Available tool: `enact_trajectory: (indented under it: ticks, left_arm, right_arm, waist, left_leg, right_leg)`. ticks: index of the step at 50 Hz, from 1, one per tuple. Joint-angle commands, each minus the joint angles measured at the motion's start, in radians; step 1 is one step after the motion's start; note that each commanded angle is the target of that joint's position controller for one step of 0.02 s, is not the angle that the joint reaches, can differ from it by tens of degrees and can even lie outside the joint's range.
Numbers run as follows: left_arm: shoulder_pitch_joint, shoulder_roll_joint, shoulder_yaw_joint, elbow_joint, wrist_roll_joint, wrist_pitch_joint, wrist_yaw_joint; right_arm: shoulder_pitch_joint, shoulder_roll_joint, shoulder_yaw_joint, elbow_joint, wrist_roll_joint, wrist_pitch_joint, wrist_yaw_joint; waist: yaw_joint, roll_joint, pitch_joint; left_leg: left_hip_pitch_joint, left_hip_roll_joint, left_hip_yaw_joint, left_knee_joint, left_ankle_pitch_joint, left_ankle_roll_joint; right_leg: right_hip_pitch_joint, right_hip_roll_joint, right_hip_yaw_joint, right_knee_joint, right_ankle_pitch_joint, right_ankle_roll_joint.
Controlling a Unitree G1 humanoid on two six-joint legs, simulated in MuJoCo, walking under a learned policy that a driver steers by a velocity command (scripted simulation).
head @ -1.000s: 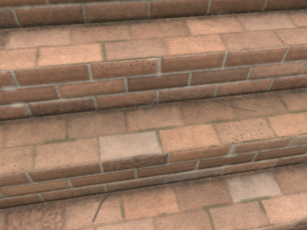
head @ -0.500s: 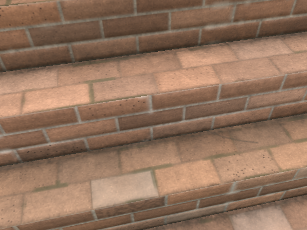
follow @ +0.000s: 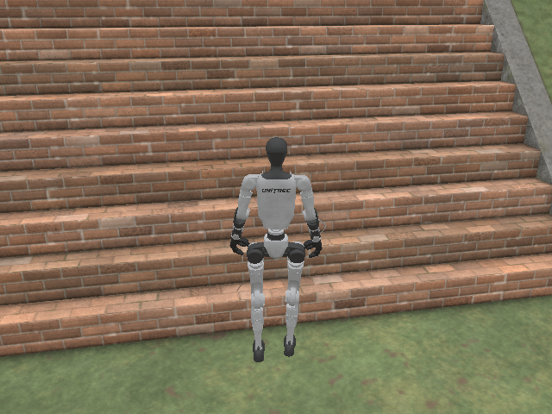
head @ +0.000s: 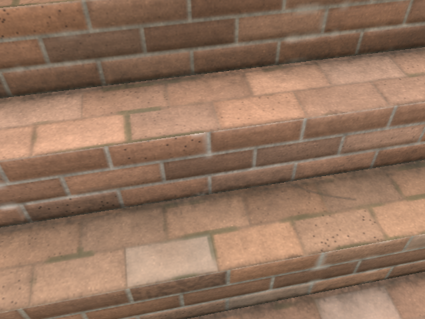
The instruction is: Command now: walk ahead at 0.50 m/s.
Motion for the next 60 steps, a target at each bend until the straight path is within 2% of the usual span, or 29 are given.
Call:
enact_trajectory:
  ticks: [1, 9, 23, 50, 57, 58, 59, 60]
  left_arm:
    - [-0.079, 0.111, 0.017, -0.054, 0.000, -0.013, -0.001]
    - [-0.086, 0.124, 0.011, -0.048, -0.004, -0.017, -0.003]
    - [-0.089, 0.143, 0.003, -0.044, 0.000, -0.018, -0.006]
    - [-0.095, 0.159, -0.005, -0.043, -0.004, -0.016, -0.003]
    - [-0.096, 0.163, -0.005, -0.045, -0.004, -0.015, -0.002]
    - [-0.074, 0.163, -0.006, -0.042, 0.003, -0.011, -0.002]
    - [-0.098, 0.163, -0.005, -0.047, -0.002, -0.013, -0.002]
    - [-0.075, 0.163, -0.005, -0.045, 0.003, -0.011, -0.002]
  right_arm:
    - [-0.065, -0.105, -0.015, -0.050, 0.000, -0.014, 0.002]
    - [-0.075, -0.118, -0.010, -0.042, 0.001, -0.016, 0.004]
    - [-0.084, -0.136, -0.006, -0.036, -0.001, -0.017, 0.007]
    - [-0.088, -0.148, -0.006, -0.044, 0.001, -0.012, 0.004]
    - [-0.088, -0.149, -0.007, -0.045, 0.000, -0.012, 0.003]
    - [-0.063, -0.151, -0.008, -0.039, -0.004, -0.010, 0.004]
    - [-0.088, -0.150, -0.008, -0.044, 0.000, -0.011, 0.004]
    - [-0.065, -0.151, -0.009, -0.041, -0.004, -0.010, 0.004]
  waist:
    - [0.001, -0.005, -0.061]
    - [0.005, -0.008, -0.064]
    - [0.001, -0.003, -0.068]
    - [0.000, -0.008, -0.082]
    - [-0.001, -0.005, -0.081]
    - [-0.007, -0.012, -0.083]
    - [0.000, -0.003, -0.067]
    - [-0.006, -0.010, -0.079]
  left_leg:
    - [-0.036, 0.153, -0.115, -0.030, 0.128, -0.003]
    - [-0.037, 0.153, -0.119, -0.034, 0.118, -0.004]
    - [-0.033, 0.157, -0.119, -0.032, 0.130, -0.008]
    - [-0.024, 0.159, -0.122, -0.029, 0.147, -0.016]
    - [-0.022, 0.160, -0.122, -0.029, 0.146, -0.017]
    - [-0.033, 0.164, -0.117, -0.039, 0.121, -0.015]
    - [-0.033, 0.158, -0.122, -0.033, 0.140, -0.017]
    - [-0.037, 0.164, -0.118, -0.040, 0.120, -0.015]
  right_leg:
    - [0.048, -0.180, 0.156, -0.025, 0.114, 0.022]
    - [0.046, -0.179, 0.160, -0.033, 0.092, 0.023]
    - [0.049, -0.183, 0.163, -0.031, 0.120, 0.022]
    - [0.074, -0.186, 0.174, -0.024, 0.188, 0.019]
    - [0.076, -0.185, 0.177, -0.025, 0.190, 0.018]
    - [0.092, -0.184, 0.185, -0.031, 0.166, 0.019]
    - [0.077, -0.185, 0.178, -0.027, 0.183, 0.017]
    - [0.091, -0.184, 0.186, -0.032, 0.165, 0.018]
Keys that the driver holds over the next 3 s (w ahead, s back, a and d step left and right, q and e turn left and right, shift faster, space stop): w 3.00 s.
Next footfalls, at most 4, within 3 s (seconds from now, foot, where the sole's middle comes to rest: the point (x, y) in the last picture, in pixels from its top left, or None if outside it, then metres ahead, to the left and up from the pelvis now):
none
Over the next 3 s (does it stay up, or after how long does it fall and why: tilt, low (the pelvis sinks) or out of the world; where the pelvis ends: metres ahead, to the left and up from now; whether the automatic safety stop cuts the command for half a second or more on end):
stays up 0.02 0.03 0.00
